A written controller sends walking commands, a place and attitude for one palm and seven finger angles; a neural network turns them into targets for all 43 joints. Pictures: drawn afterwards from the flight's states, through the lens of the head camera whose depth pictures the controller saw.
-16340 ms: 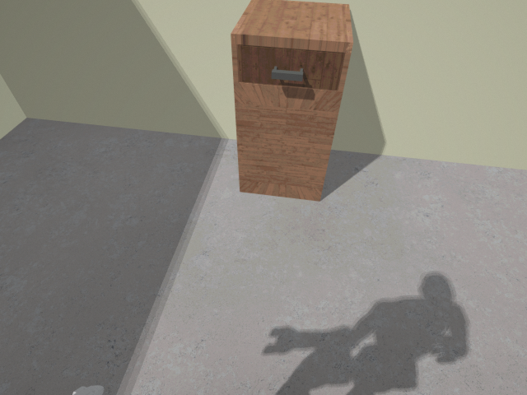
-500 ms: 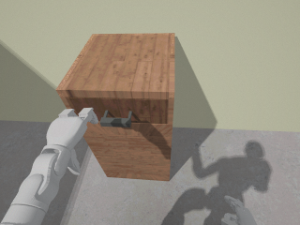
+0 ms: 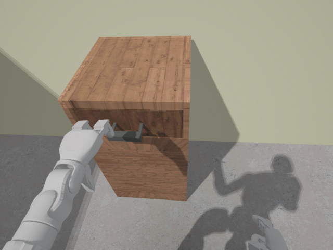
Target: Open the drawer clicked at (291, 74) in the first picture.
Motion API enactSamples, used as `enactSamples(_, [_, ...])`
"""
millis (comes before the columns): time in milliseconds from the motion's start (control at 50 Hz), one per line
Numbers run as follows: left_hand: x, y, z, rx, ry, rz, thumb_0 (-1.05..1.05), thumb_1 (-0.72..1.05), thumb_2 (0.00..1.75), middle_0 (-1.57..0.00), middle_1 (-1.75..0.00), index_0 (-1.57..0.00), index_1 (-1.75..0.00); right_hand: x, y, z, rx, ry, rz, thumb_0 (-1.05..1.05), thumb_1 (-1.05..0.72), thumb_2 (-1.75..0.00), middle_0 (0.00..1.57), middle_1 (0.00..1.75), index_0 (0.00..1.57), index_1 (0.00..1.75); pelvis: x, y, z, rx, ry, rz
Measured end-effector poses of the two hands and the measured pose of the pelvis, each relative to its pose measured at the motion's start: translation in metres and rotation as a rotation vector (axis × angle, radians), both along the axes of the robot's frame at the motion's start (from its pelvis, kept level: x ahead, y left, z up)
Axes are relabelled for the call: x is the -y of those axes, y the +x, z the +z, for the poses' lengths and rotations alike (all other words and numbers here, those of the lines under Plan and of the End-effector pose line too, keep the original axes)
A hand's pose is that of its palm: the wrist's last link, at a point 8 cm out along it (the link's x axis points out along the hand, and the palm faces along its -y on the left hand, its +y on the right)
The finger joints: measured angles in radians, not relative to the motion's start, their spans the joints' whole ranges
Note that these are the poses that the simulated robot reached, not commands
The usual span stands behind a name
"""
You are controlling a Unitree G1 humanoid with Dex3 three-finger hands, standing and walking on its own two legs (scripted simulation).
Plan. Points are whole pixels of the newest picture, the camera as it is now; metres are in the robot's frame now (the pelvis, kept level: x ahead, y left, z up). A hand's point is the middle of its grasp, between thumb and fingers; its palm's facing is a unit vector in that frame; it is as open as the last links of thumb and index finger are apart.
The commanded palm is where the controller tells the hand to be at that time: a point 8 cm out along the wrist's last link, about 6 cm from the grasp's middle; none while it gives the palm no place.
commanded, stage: move the hooked fingers above the handle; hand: left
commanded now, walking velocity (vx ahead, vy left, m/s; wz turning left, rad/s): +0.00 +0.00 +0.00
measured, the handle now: (126, 131) +0.49 +0.21 -0.06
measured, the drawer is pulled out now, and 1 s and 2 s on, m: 0.00 0.00 0.00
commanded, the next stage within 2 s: none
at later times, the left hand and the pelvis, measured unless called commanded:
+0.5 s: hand (106, 144) +0.36 +0.22 +0.03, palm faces -0.05 -0.07 -1.00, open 13.8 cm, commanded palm +0.35 +0.22 +0.09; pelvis +0.01 -0.01 -0.01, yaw +0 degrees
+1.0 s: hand (110, 137) +0.41 +0.22 +0.01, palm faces -0.05 -0.06 -1.00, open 13.8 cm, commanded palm +0.40 +0.22 +0.07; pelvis +0.01 +0.00 -0.02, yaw -1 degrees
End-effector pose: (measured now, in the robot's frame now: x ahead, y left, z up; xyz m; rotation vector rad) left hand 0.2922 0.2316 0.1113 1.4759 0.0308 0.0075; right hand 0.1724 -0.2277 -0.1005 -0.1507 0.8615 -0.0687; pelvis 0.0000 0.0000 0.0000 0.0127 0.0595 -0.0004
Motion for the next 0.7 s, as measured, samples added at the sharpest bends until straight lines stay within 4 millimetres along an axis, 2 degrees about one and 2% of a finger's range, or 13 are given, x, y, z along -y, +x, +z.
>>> enactSamples(180, [0.01,0.021,-0.005,0.01,0.014,0.005,-0.01,-0.49,0.3,-0.32,-1.2,-0.32,-1.2,0.007,-0.003,-0.006,-0.026,0.005,-0.017,0.01,-0.91,-0.9,0.2,0.3,0.2,0.3,0.006,0.004,-0.002,-0.024,0.002,-0.003])
enactSamples(320, [0.004,0.036,-0.014,-0.029,0.026,0.032,-0.01,-0.49,0.3,-0.32,-1.2,-0.32,-1.2,0.022,-0.018,-0.012,-0.076,-0.015,-0.055,0.01,-0.91,-0.9,0.2,0.3,0.2,0.3,0.01,0.008,-0.004,-0.043,0.003,-0.004])
enactSamples(460, [0.011,0.048,-0.022,-0.032,0.024,-0.003,-0.01,-0.49,0.3,-0.32,-1.2,-0.32,-1.2,0.035,-0.034,-0.019,-0.132,-0.041,-0.086,0.01,-0.91,-0.9,0.2,0.3,0.2,0.3,0.01,0.011,-0.006,-0.066,0.003,-0.001])
enactSamples(580, [0.013,0.064,-0.027,-0.021,0.03,-0.009,-0.01,-0.49,0.3,-0.32,-1.2,-0.32,-1.2,0.038,-0.046,-0.024,-0.165,-0.043,-0.119,0.01,-0.91,-0.9,0.19,0.3,0.2,0.3,0.01,0.012,-0.009,-0.088,0.003,-0.007])
enactSamples(700, [0.007,0.078,-0.033,-0.04,0.04,0.02,-0.01,-0.49,0.3,-0.32,-1.2,-0.32,-1.2,0.037,-0.057,-0.027,-0.19,-0.039,-0.139,0.01,-0.91,-0.9,0.2,0.3,0.2,0.3,0.008,0.012,-0.01,-0.105,0.002,-0.01])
